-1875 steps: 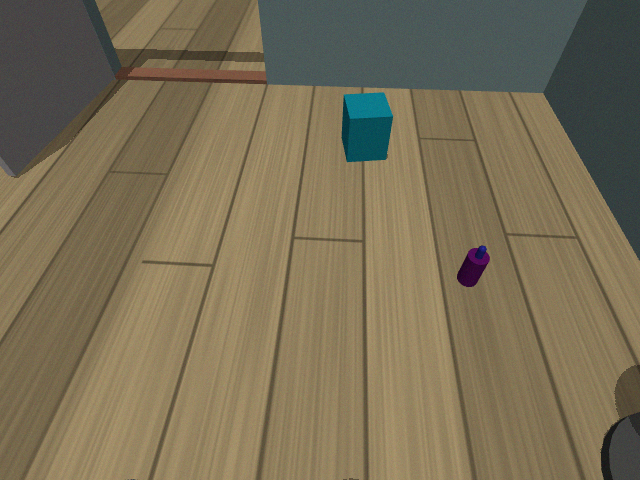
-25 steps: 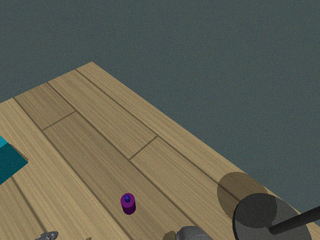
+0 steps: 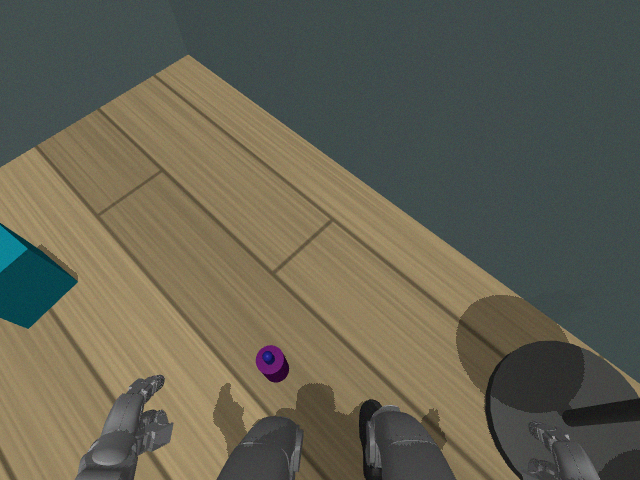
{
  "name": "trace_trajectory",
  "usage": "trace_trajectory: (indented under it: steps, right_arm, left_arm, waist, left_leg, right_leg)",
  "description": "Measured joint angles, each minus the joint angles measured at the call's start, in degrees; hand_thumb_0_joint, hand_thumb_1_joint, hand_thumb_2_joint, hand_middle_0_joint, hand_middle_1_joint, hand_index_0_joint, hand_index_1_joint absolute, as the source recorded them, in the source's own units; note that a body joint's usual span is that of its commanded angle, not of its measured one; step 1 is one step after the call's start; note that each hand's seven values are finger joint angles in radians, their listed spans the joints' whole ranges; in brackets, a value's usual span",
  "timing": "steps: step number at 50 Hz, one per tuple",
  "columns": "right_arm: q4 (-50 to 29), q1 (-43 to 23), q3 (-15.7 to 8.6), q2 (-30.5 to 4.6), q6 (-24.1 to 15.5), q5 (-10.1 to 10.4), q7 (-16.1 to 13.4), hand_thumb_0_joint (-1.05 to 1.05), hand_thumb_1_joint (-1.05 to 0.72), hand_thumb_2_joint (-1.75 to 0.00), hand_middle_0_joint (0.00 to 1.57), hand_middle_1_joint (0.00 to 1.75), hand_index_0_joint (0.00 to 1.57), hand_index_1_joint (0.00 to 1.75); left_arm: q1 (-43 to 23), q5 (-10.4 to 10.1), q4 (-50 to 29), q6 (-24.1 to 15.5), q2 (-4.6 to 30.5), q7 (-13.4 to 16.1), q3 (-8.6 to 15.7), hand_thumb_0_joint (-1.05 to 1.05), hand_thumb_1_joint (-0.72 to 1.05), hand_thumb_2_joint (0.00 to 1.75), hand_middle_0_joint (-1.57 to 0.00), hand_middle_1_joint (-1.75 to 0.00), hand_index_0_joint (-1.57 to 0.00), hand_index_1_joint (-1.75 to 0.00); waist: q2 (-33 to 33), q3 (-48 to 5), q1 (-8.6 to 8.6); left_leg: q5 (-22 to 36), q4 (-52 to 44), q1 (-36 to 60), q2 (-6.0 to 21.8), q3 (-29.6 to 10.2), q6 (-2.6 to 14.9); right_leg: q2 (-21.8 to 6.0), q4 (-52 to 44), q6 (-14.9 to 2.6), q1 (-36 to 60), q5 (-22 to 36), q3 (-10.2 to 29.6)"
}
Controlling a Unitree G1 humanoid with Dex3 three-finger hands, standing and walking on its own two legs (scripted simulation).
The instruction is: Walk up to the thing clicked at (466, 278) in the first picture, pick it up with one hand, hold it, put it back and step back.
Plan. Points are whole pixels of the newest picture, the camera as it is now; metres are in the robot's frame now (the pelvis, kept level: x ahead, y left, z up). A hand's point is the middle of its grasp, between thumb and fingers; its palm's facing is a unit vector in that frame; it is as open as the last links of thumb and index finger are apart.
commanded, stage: walk up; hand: left
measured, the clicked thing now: (272, 362) +0.35 +0.17 -0.66
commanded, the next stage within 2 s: none
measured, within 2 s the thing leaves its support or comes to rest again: neither
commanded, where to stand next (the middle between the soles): +0.05 -0.05 m, yaw +6 degrees
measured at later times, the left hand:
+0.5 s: hand out of the picture -0.06 +0.30 -0.14, palm faces -0.09 -0.92 -0.38, open 7.4 cm
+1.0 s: hand out of the picture +0.05 +0.25 -0.10, palm faces +0.01 -0.87 -0.50, open 7.4 cm
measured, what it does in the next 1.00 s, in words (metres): steps on the spot: left foot, then right foot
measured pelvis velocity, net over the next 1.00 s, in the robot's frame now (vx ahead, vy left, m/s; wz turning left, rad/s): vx -0.02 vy -0.03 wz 0.00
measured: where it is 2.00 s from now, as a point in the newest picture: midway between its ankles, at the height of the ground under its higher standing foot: outside the picture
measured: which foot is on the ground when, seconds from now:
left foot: up 0.00-0.14, down 0.16-0.66, up 0.68-1.00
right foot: down 0.00-0.18, up 0.20-0.62, down 0.64-1.00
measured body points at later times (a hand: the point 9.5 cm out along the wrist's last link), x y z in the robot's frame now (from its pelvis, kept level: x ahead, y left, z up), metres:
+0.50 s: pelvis -0.06 +0.01 +0.02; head -0.04 +0.03 +0.47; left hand -0.05 +0.35 -0.11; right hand +0.00 -0.32 -0.07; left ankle -0.05 +0.11 -0.72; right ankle -0.12 -0.13 -0.67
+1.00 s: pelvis -0.02 -0.03 +0.01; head +0.00 -0.07 +0.46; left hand +0.05 +0.29 -0.07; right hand +0.00 -0.35 -0.14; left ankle +0.07 +0.13 -0.68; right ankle -0.04 -0.14 -0.72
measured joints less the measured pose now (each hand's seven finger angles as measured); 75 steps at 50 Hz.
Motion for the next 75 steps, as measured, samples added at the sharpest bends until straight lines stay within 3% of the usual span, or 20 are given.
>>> trace_trajectory:
  steps: [6,9,12,15,17,23,29,32,33,36,39,43,48,54,57,61,64,70,73,75]
  right_arm:
    - [-0.3,0.7,-0.3,-1.0,-0.4,-1.3,-0.3,0.0,-0.91,-0.9,0.21,0.3,0.2,0.3]
    - [0.6,1.0,-0.9,0.1,-0.5,-2.8,0.5,0.0,-0.91,-0.9,0.21,0.3,0.2,0.3]
    - [0.7,2.4,-0.7,0.0,0.3,-3.9,2.0,0.0,-0.91,-0.9,0.21,0.3,0.2,0.3]
    - [1.0,3.8,-1.0,0.2,0.6,-4.5,1.8,0.0,-0.91,-0.9,0.21,0.3,0.2,0.3]
    - [1.1,4.3,-1.2,0.3,0.4,-4.6,1.8,0.0,-0.91,-0.9,0.21,0.3,0.2,0.3]
    - [-1.7,7.4,-2.3,-0.3,-1.9,-4.3,4.1,0.01,-0.9,-0.9,0.21,0.31,0.21,0.3]
    - [-1.7,11.4,-2.3,-2.6,-2.6,-3.8,5.0,0.0,-0.9,-0.9,0.21,0.31,0.21,0.3]
    - [-1.0,12.1,-2.5,-3.9,-1.3,-3.9,5.6,0.0,-0.9,-0.9,0.21,0.31,0.2,0.3]
    - [-0.7,12.1,-2.7,-4.2,-0.6,-3.9,5.5,0.0,-0.9,-0.9,0.21,0.31,0.2,0.3]
    - [0.8,12.0,-3.3,-4.5,1.7,-3.6,5.7,0.01,-0.91,-0.9,0.21,0.3,0.2,0.3]
    - [1.1,11.9,-3.4,-5.2,1.6,-2.9,6.7,0.01,-0.91,-0.9,0.2,0.3,0.2,0.3]
    - [0.7,12.6,-3.8,-5.5,1.0,-2.7,7.4,0.01,-0.91,-0.9,0.2,0.3,0.2,0.3]
    - [3.4,12.3,-3.2,-4.3,1.7,-1.9,5.3,0.0,-0.91,-0.9,0.2,0.3,0.2,0.3]
    - [4.0,8.9,-1.0,-1.2,1.7,-2.3,3.4,0.01,-0.91,-0.9,0.2,0.3,0.2,0.3]
    - [2.3,4.8,-1.0,0.5,2.0,-3.7,4.2,0.01,-0.91,-0.9,0.2,0.3,0.2,0.3]
    - [-2.0,0.9,-2.1,0.1,1.3,-3.0,4.0,0.01,-0.91,-0.9,0.21,0.3,0.2,0.3]
    - [-4.0,-1.1,-2.3,0.0,1.9,-2.9,3.4,0.0,-0.91,-0.9,0.21,0.3,0.2,0.3]
    - [-5.9,-3.6,-2.2,-0.2,1.9,-3.4,3.5,0.0,-0.91,-0.9,0.21,0.3,0.2,0.3]
    - [-5.2,-3.6,-1.7,-0.6,1.5,-3.1,3.6,0.0,-0.91,-0.9,0.21,0.3,0.2,0.3]
    - [-3.4,-2.4,-1.7,-0.9,1.4,-2.6,3.2,0.0,-0.91,-0.9,0.21,0.3,0.2,0.3]
  left_arm:
    - [-1.7,1.0,-3.4,0.6,0.6,0.0,0.0,0.01,0.9,0.9,-0.2,-0.3,-0.21,-0.3]
    - [-2.0,0.1,-3.1,0.9,3.4,-0.1,0.7,0.01,0.9,0.9,-0.2,-0.3,-0.21,-0.3]
    - [1.0,-0.4,0.1,1.6,4.2,0.5,1.6,0.01,0.9,0.9,-0.2,-0.3,-0.21,-0.3]
    - [4.5,-1.1,2.9,2.1,5.4,0.3,2.1,0.01,0.91,0.9,-0.2,-0.3,-0.21,-0.3]
    - [7.3,-1.4,3.9,1.4,6.3,0.3,2.4,0.01,0.91,0.9,-0.2,-0.3,-0.21,-0.3]
    - [19.0,0.0,8.7,-1.0,7.9,-1.5,1.9,0.01,0.91,0.9,-0.2,-0.3,-0.21,-0.3]
    - [20.3,0.4,9.2,-3.4,8.5,-2.4,1.9,0.02,0.91,0.9,-0.2,-0.3,-0.21,-0.3]
    - [20.3,-0.1,7.1,-6.1,8.5,-2.8,2.1,0.02,0.91,0.9,-0.2,-0.3,-0.21,-0.3]
    - [20.4,-0.1,6.4,-6.9,8.4,-2.6,2.2,0.01,0.91,0.9,-0.2,-0.3,-0.21,-0.3]
    - [21.1,0.3,5.3,-7.7,7.1,-1.1,1.7,0.01,0.9,0.9,-0.2,-0.3,-0.21,-0.3]
    - [22.0,0.1,5.5,-7.9,5.3,-0.1,0.7,0.01,0.9,0.9,-0.2,-0.3,-0.21,-0.3]
    - [21.9,-0.1,5.5,-8.5,4.2,1.2,0.4,0.01,0.9,0.9,-0.2,-0.3,-0.21,-0.3]
    - [18.7,0.0,4.2,-7.5,3.5,1.8,0.8,0.01,0.9,0.9,-0.2,-0.3,-0.21,-0.3]
    - [12.5,-1.7,1.3,-4.5,3.6,2.0,-0.2,0.01,0.9,0.9,-0.2,-0.3,-0.21,-0.3]
    - [9.0,-3.2,1.7,-3.9,4.4,3.1,-0.8,0.01,0.9,0.9,-0.2,-0.3,-0.21,-0.3]
    - [5.5,-4.2,2.3,-2.4,3.5,3.7,-1.4,0.01,0.9,0.9,-0.2,-0.3,-0.21,-0.3]
    - [5.7,-4.1,2.3,-2.1,3.7,3.7,-1.3,0.01,0.9,0.9,-0.2,-0.3,-0.21,-0.3]
    - [9.7,-2.2,4.1,-2.9,4.6,3.0,-0.2,0.01,0.9,0.9,-0.2,-0.3,-0.21,-0.3]
    - [11.9,-0.7,5.7,-3.4,4.8,1.7,0.7,0.01,0.9,0.9,-0.2,-0.3,-0.21,-0.3]
    - [13.2,0.4,6.6,-3.4,4.0,1.0,1.1,0.01,0.9,0.9,-0.2,-0.3,-0.21,-0.3]
  waist:
    - [-0.9,-2.6,-0.03]
    - [-5.8,-2.2,0.3]
    - [-5.5,-3.3,-0.65]
    - [-4.5,-4.6,-1.57]
    - [-4.8,-5.2,-0.87]
    - [-3.4,-9.2,-0.91]
    - [-0.7,-10.5,-1.42]
    - [0.7,-10.6,-1.4]
    - [1.8,-10.7,-1.38]
    - [3.8,-12.1,-0.7]
    - [5.3,-12.8,-0.3]
    - [6.8,-11.6,-0.84]
    - [6.8,-8.5,-0.61]
    - [2.5,-3.8,-0.36]
    - [-2.4,0.0,-0.64]
    - [-1.4,2.8,-2.08]
    - [-1.4,1.5,-1.89]
    - [-0.7,-2.2,-0.27]
    - [1.0,-4.0,0.6]
    - [3.9,-4.7,0.27]
  left_leg:
    - [3.6,-16.8,3.6,2.6,3.0,-0.4]
    - [7.6,-23.3,5.9,0.9,5.5,2.13]
    - [8.6,-23.3,5.3,2.4,5.3,3.37]
    - [12.5,-28.5,5.3,3.7,4.1,3.14]
    - [15.3,-32.5,5.4,3.9,4.6,2.93]
    - [18.2,-39.9,9.0,5.0,7.3,3.88]
    - [17.8,-40.7,12.4,6.0,8.4,3.39]
    - [14.7,-36.8,12.1,6.7,8.6,2.94]
    - [10.5,-32.9,10.9,7.0,7.4,3.19]
    - [7.0,-17.7,4.5,3.6,1.0,2.19]
    - [11.9,-11.0,-0.5,1.7,-1.9,1.25]
    - [20.2,-10.4,-4.9,2.5,-5.0,-0.19]
    - [21.5,-17.5,-3.9,3.1,-6.9,-0.59]
    - [19.5,-30.9,3.4,3.5,1.4,1.06]
    - [19.4,-33.4,4.4,1.3,3.8,1.98]
    - [21.6,-33.9,3.1,2.0,2.7,3.36]
    - [23.0,-35.2,2.2,1.9,3.6,3.64]
    - [22.6,-32.8,0.3,2.0,7.2,4.43]
    - [21.6,-29.9,-1.2,3.1,8.2,4.03]
    - [18.6,-28.0,-1.5,4.2,6.2,3.29]
  right_leg:
    - [-0.8,4.3,0.58,-3.0,-0.9,-3.0]
    - [-2.8,8.4,1.04,-5.2,-1.7,-1.5]
    - [2.3,20.1,1.07,-8.0,-18.6,3.5]
    - [7.1,34.7,1.06,-8.7,-20.1,8.5]
    - [7.5,37.8,1.24,-6.9,-18.0,10.0]
    - [3.4,22.5,4.57,5.7,-20.4,5.3]
    - [1.2,10.5,2.47,9.8,-23.0,2.2]
    - [0.4,1.4,1.21,12.1,-15.8,0.6]
    - [1.0,1.2,1.13,12.3,-11.5,0.1]
    - [1.7,2.3,0.73,12.9,-12.2,-0.8]
    - [1.6,-2.6,0.9,16.2,-10.5,-0.5]
    - [1.7,-7.0,0.97,19.8,-9.3,-1.3]
    - [1.5,-5.4,1.0,20.2,-11.3,-2.4]
    - [0.1,4.3,1.83,14.7,-16.8,-3.1]
    - [-2.5,11.2,2.23,10.7,-16.7,-1.2]
    - [2.4,26.5,1.43,4.0,-26.3,3.7]
    - [4.2,33.7,1.35,1.2,-26.4,5.7]
    - [2.3,20.8,2.21,6.8,-24.4,2.4]
    - [2.7,10.1,0.65,11.4,-20.5,1.0]
    - [4.2,8.5,-0.21,12.7,-18.5,-0.7]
